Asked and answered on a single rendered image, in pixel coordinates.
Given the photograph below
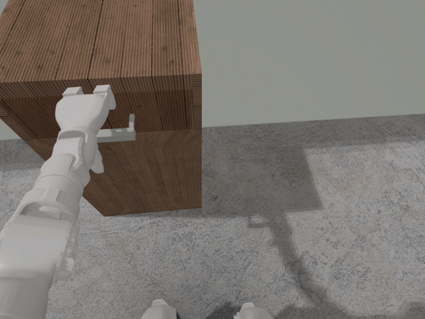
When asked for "robot left thigh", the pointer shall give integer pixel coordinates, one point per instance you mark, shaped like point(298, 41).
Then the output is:
point(160, 312)

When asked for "drawer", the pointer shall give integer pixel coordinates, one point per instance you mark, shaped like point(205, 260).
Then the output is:
point(154, 111)

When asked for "left robot shin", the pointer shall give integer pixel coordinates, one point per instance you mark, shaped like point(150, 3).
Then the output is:
point(158, 302)

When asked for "left robot hand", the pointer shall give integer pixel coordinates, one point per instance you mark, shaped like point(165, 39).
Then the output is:
point(87, 111)

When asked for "cabinet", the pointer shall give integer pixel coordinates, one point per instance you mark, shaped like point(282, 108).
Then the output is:
point(47, 46)

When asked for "handle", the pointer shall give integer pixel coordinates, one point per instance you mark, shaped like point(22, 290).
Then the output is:
point(118, 134)

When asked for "left robot forearm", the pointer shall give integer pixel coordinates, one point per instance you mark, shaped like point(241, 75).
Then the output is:
point(58, 189)

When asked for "left robot upper arm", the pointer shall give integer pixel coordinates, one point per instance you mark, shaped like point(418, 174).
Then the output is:
point(36, 252)

